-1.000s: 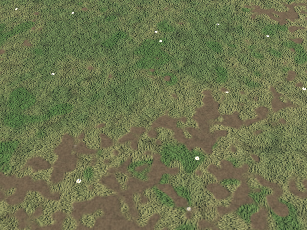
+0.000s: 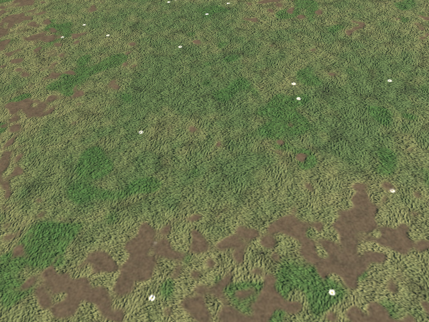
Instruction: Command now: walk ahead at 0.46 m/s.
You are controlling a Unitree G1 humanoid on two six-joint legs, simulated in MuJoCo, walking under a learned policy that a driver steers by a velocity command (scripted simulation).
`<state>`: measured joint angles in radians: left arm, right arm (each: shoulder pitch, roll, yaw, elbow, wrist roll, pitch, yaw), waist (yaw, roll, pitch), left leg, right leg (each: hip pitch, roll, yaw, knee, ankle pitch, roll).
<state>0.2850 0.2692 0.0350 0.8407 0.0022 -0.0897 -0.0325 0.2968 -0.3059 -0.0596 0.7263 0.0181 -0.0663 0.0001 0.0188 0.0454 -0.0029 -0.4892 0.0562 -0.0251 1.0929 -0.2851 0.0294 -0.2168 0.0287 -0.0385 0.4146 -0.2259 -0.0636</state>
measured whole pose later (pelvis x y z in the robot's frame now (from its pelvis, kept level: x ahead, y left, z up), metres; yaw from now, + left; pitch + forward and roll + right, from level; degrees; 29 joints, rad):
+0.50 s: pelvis +0.28 +0.04 -0.01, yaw +0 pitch +1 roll +1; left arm 0.32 0.30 0.03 0.86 -0.02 -0.08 -0.01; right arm 0.18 -0.27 -0.05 0.70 0.00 -0.08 0.03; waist 0.02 -0.02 0.05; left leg -0.35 -0.06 0.06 0.47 -0.14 0.07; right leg -0.35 -0.03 0.05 1.18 -0.39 -0.04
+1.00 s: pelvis +0.43 +0.01 -0.01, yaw -9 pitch +2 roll +2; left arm 0.16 0.29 0.05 0.67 0.01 0.01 0.01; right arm 0.09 -0.30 -0.05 0.78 0.00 0.05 -0.05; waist 0.04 0.01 0.08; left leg -0.50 -0.07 -0.07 1.17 -0.46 -0.06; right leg -0.47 0.06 0.08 0.46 -0.03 -0.05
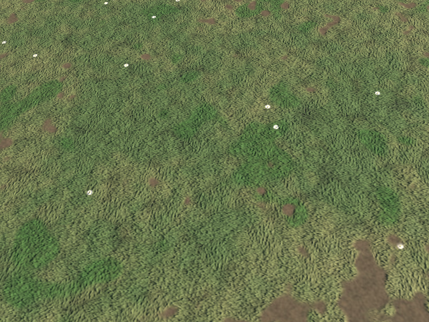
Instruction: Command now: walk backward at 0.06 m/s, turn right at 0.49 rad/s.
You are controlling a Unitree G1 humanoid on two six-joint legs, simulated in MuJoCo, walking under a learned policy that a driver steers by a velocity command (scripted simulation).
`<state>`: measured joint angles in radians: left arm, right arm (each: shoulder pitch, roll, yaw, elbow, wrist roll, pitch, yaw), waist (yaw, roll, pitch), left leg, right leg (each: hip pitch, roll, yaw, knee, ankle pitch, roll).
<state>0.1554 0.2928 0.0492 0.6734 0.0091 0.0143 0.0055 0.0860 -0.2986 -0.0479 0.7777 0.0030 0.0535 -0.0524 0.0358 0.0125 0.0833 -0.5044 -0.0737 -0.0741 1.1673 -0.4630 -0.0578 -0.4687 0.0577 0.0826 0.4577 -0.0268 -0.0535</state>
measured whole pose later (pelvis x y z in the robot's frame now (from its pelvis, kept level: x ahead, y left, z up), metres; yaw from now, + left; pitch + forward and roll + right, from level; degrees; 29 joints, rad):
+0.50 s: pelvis -0.01 +0.04 +0.02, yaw -18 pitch +1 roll -2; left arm 0.25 0.34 0.10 0.68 -0.02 0.05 0.01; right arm 0.29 -0.27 -0.05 0.79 0.00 -0.02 -0.06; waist -0.04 -0.02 -0.02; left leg -0.14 0.05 0.06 0.35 -0.24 0.01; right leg -0.52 0.01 0.06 1.04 -0.28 0.08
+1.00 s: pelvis +0.08 -0.10 +0.02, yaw -31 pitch +2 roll +0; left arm 0.32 0.26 0.04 0.70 0.00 -0.04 0.00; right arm 0.16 -0.32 -0.06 0.77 -0.01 -0.08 0.02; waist 0.02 0.05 0.04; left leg -0.66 0.09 0.01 0.90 -0.10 -0.04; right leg -0.09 0.07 0.00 0.29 -0.23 -0.08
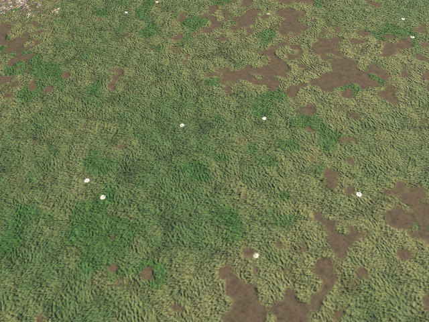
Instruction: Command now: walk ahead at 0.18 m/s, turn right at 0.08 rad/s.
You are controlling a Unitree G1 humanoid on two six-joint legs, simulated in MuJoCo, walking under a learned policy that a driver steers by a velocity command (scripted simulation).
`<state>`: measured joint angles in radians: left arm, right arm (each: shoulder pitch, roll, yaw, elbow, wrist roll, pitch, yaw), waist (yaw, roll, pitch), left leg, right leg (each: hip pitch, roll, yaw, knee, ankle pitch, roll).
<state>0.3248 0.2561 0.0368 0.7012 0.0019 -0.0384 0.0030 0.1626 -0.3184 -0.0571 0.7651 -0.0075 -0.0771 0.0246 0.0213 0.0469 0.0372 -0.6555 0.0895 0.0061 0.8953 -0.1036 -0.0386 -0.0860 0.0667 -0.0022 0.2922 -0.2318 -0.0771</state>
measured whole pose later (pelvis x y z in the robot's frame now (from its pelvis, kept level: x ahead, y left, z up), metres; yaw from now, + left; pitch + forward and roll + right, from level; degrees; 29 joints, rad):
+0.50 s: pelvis +0.13 -0.01 -0.02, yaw +12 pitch +2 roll +0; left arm 0.16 0.29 0.04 0.69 0.01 0.01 0.03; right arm 0.16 -0.31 -0.07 0.66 0.00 0.03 -0.01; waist -0.03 0.00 0.06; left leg -0.42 -0.10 -0.12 0.47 -0.09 0.05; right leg -0.48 0.00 0.11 0.79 -0.36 0.07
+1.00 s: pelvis +0.16 -0.02 -0.01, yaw +31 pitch +2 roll +0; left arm 0.17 0.29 0.07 0.69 -0.02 0.01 0.03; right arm 0.14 -0.29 -0.08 0.59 0.02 0.07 0.02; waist 0.02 -0.01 0.05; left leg -0.31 0.01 0.04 0.61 -0.29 -0.03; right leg -0.26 -0.11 -0.15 0.53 -0.28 0.03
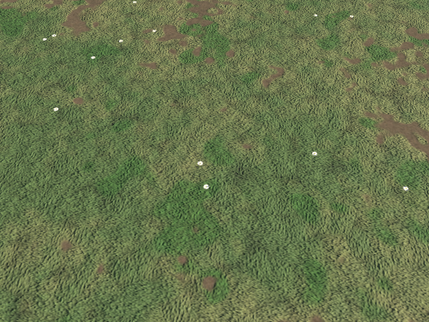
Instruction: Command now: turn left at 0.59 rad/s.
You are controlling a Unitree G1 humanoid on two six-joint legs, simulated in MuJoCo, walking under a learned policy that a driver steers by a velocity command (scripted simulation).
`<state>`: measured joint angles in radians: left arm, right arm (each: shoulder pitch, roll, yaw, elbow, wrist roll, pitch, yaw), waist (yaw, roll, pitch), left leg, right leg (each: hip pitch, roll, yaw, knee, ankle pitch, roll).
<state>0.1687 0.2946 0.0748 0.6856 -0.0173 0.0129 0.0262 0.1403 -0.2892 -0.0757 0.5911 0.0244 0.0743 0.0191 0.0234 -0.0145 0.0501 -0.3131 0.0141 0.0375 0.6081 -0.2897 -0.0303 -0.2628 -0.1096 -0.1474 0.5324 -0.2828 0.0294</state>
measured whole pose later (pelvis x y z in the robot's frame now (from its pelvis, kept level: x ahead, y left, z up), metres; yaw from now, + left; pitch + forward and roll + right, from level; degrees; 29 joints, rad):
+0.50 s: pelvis +0.03 +0.00 +0.00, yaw +13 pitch +1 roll -1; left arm 0.23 0.27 0.06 0.71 0.00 -0.05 -0.01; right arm 0.21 -0.28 -0.04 0.65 0.01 0.02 -0.01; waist 0.01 0.04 -0.02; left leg -0.34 -0.08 -0.14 0.73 -0.45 0.04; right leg -0.25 0.03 0.00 0.54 -0.31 -0.03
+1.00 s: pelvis +0.21 +0.11 +0.00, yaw +11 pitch +1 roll +0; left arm 0.38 0.31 0.05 0.79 -0.04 -0.06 0.00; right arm 0.16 -0.26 -0.05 0.68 0.00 -0.09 0.02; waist 0.03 -0.03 0.03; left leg -0.33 -0.01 0.07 0.50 -0.20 0.04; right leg -0.37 -0.04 0.06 1.13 -0.38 -0.02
